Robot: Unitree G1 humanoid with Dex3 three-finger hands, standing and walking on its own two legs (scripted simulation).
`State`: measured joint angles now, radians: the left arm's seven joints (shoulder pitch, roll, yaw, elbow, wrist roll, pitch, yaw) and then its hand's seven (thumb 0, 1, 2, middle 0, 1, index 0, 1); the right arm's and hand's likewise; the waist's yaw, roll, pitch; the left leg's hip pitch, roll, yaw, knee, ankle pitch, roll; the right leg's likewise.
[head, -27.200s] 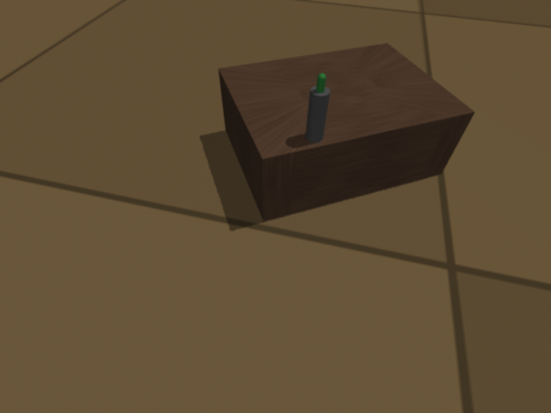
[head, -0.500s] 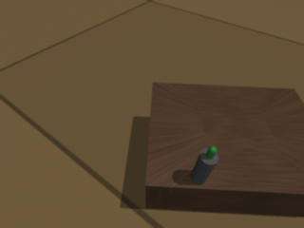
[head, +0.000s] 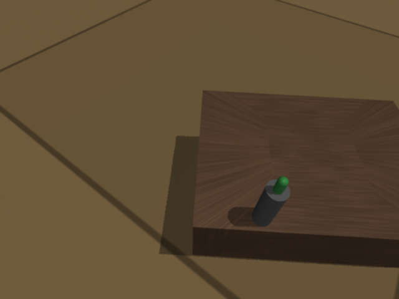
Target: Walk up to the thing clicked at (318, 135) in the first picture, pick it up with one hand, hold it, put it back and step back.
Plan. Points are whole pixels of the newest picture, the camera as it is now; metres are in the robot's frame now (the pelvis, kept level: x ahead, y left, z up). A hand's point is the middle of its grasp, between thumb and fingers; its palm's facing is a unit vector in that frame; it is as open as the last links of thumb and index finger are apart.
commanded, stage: step back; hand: right
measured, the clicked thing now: (271, 200) +0.42 -0.23 -0.25
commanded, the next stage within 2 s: none
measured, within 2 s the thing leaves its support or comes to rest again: neither
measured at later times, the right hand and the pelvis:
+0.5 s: hand out of the picture +0.01 -0.29 -0.18, palm faces -0.08 +0.94 -0.34, open 7.3 cm; pelvis -0.10 -0.03 -0.01, yaw +2 degrees
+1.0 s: hand out of the picture -0.09 -0.24 -0.14, palm faces -0.10 +0.91 -0.40, open 7.4 cm; pelvis -0.24 +0.01 -0.01, yaw +2 degrees
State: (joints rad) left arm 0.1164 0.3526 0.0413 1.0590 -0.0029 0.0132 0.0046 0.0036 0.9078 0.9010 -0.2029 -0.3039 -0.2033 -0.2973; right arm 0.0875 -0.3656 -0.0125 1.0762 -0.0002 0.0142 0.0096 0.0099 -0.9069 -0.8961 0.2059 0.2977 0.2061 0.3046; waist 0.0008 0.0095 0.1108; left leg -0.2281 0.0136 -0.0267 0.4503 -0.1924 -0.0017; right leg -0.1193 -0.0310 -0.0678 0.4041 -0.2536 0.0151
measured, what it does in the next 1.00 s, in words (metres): walks backwards: left foot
